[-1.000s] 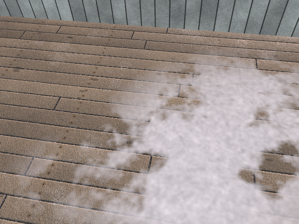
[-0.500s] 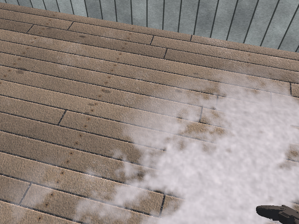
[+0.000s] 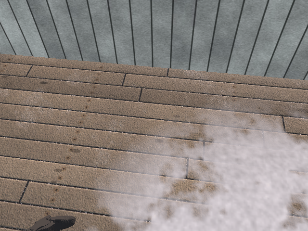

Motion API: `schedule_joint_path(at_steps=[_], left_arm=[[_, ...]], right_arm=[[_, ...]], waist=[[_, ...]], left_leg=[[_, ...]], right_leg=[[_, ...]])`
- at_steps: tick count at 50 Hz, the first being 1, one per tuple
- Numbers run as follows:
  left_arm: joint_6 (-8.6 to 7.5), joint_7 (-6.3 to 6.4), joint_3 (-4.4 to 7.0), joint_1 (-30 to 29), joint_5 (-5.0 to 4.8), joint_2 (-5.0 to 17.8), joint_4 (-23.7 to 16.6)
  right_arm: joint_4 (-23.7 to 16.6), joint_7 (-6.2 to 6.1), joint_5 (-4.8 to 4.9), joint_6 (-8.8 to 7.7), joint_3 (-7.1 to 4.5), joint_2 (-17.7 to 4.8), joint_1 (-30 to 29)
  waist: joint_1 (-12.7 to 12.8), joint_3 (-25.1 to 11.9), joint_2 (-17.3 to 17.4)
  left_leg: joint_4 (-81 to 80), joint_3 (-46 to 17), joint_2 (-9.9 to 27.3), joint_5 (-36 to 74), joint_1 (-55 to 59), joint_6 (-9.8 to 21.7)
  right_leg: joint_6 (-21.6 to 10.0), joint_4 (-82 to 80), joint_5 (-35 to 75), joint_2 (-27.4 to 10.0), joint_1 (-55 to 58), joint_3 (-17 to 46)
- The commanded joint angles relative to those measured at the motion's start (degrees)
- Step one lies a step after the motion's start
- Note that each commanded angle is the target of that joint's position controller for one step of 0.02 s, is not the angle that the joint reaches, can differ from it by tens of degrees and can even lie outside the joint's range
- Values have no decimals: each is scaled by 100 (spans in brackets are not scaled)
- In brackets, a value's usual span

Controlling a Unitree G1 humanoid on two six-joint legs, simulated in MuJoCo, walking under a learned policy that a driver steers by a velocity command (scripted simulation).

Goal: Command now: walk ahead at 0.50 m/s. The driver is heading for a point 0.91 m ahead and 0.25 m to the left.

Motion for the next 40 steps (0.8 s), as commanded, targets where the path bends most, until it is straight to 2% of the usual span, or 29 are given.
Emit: schedule_joint_path(at_steps=[1, 2, 3, 4, 5, 6, 8, 9, 10, 14, 17, 20, 21, 23, 24, 25, 26, 27, 28, 29, 30, 31, 32, 33, 34, 35, 36, 38, 40], left_arm=[[31, 44, 386, 2214, -36, 1134, 194], [29, 68, 313, 1816, -27, 951, 143], [34, 72, 287, 1459, 7, 903, 97], [33, 59, 249, 1214, 46, 770, 73], [3, 52, 227, 1132, 100, 716, 67], [-19, 47, 238, 1067, 79, 715, 97], [-77, 55, 247, 1063, 37, 733, 182], [-93, 77, 285, 1074, 35, 869, 237], [-91, 104, 303, 1093, 36, 890, 281], [-80, 170, 315, 1288, 63, 956, 460], [-46, 195, 346, 1546, 31, 1037, 649], [60, 220, 375, 1637, -27, 1052, 785], [105, 238, 392, 1616, -41, 1082, 803], [196, 300, 441, 1463, -52, 1237, 763], [257, 342, 454, 1397, -43, 1287, 729], [315, 393, 424, 1361, -30, 1233, 675], [283, 431, 317, 1500, 94, 1025, 513], [98, 318, 78, 1937, 149, 305, 292], [-146, 205, 178, 1513, -28, 846, 291], [-265, 147, 213, 990, -213, 1007, 110], [-312, 179, 193, 759, -134, 909, 60], [-311, 230, 236, 710, 29, 954, 47], [-249, 232, 260, 847, 69, 949, 34], [-182, 230, 278, 913, 88, 951, 48], [-111, 239, 262, 982, 99, 832, 48], [-56, 246, 240, 942, 97, 765, 12], [-29, 253, 224, 778, 115, 723, -58], [-28, 255, 184, 302, 134, 594, -180], [-61, 220, 147, -89, 107, 495, -288]], right_arm=[[-458, 62, 97, -297, -15, -598, 247], [-637, 93, 206, -366, -81, -808, -309], [-693, 69, 164, -387, -62, -720, -591], [-713, 57, 60, -364, -83, -657, -711], [-696, 68, 35, -325, -88, -591, -586], [-665, 67, 43, -267, -68, -467, -440], [-654, 31, 16, -144, -47, -324, -484], [-718, 32, 18, -111, -13, -260, -612], [-771, 41, 6, -100, -1, -259, -790], [-922, 119, 43, -144, 29, -158, -1459], [-1130, 187, 73, -156, 45, -135, -1920], [-1348, 283, 74, -147, 28, -171, -2204], [-1408, 321, 65, -147, 15, -198, -2225], [-1459, 367, 46, -132, -71, -352, -1963], [-1378, 364, 43, -113, -173, -512, -1475], [-1146, 321, 62, -98, -349, -783, -579], [-996, 214, 69, -46, -533, -1307, 350], [-1124, 204, 155, -55, -566, -1615, 156], [-1185, 217, 110, -83, -415, -1149, 244], [-1187, 199, 46, -116, -352, -890, 113], [-1224, 205, 27, -140, -315, -805, -216], [-1294, 191, 12, -169, -287, -692, -457], [-1385, 168, -38, -159, -260, -646, -679], [-1443, 155, -34, -153, -255, -591, -785], [-1466, 118, -28, -149, -268, -635, -806], [-1456, 90, -8, -164, -292, -723, -749], [-1444, 48, 18, -159, -313, -777, -700], [-1391, -23, 46, -132, -340, -837, -523], [-1347, -61, 68, -95, -346, -853, -363]], waist=[[994, -2100, -1163], [964, -1284, -845], [801, -859, -345], [647, -508, -171], [476, -472, -375], [354, -501, -449], [271, -347, -318], [264, -215, -436], [313, -98, -344], [589, 53, -305], [785, 176, -259], [818, 282, -250], [782, 278, -276], [553, 9, -443], [272, -328, -502], [-181, -814, -369], [-480, -1463, 385], [74, -2065, 1721], [-276, -2269, 967], [-319, -1543, 683], [-86, -910, -15], [95, -735, 32], [320, -666, 179], [406, -598, 205], [472, -536, 164], [479, -425, 272], [447, -310, 215], [276, -214, 204], [106, -204, 329]], left_leg=[[3833, -763, -71, -554, -3840, 166], [3832, -622, 198, -33, -4140, 233], [3589, -464, 465, 471, -3977, 207], [3264, -423, 621, 792, -3813, 159], [3104, -468, 746, 969, -3442, 122], [2929, -458, 791, 1051, -3271, 55], [2632, -386, 831, 1277, -3274, -37], [2348, -380, 870, 1456, -3413, -122], [1988, -390, 897, 1758, -3548, -185], [600, -237, 680, 3163, -3335, -111], [62, -168, 547, 3427, -3354, -6], [-231, -138, 477, 3014, -3634, 177], [-273, -60, 426, 2749, -3637, 254], [-257, 272, 138, 2138, -3103, 443], [-275, 464, -98, 1955, -2429, 564], [-515, 517, -353, 2147, -1175, 754], [-516, -948, 542, 2282, 653, 1168], [-1357, -4261, 1858, 1038, 2470, 2327], [-1841, -4583, 1875, 570, 2621, 2143], [-1848, -3701, 1678, 957, 2073, 1886], [-1918, -3008, 1422, 1671, 1145, 1677], [-1882, -2602, 1286, 2698, 523, 1649], [-2024, -2460, 1175, 2900, 52, 1683], [-2170, -2342, 1058, 2948, -253, 1682], [-2287, -2198, 1015, 2982, -512, 1708], [-2329, -2082, 1016, 3258, -760, 1772], [-2361, -1883, 930, 3345, -905, 1730], [-2357, -1595, 651, 3097, -1092, 1481], [-2268, -1471, 478, 2858, -1181, 1280]], right_leg=[[-1403, -1260, -1562, -2090, 5004, 4121], [-1174, -1373, -1301, -1911, 4301, 3270], [-1078, -1501, -639, -1701, 3535, 2706], [-1054, -1695, -123, -1514, 2918, 2287], [-1050, -1788, 508, -1421, 2541, 2009], [-1111, -1965, 487, -1378, 2357, 1869], [-1122, -2249, 592, -1259, 2043, 1461], [-1193, -2352, 781, -1351, 1952, 1298], [-1165, -2428, 839, -1312, 1980, 1055], [-784, -2560, 796, -1032, 2035, 184], [-719, -2571, 713, -1212, 2472, -66], [-597, -2294, 1021, -1448, 3196, -213], [-542, -2116, 1388, -1513, 3391, -267], [-393, -1402, 3161, -1525, 3596, -454], [-287, -643, 4076, -1439, 3563, -596], [-97, 561, 4257, -1189, 3123, -805], [145, 2427, 2475, -923, 1639, -856], [536, 4508, -2424, 425, -890, -289], [349, 4895, -2635, 162, -1541, 857], [218, 4776, -2226, -76, -1799, 791], [172, 4220, -1785, -326, -1642, 714], [222, 3733, -1595, -482, -1285, 721], [292, 3524, -1472, -568, -941, 759], [352, 3286, -1406, -594, -741, 762], [430, 3103, -1331, -590, -676, 692], [542, 2813, -1262, -573, -666, 624], [645, 2427, -1018, -550, -712, 580], [726, 1543, -125, -412, -617, 527], [737, 715, 632, -217, -341, 506]])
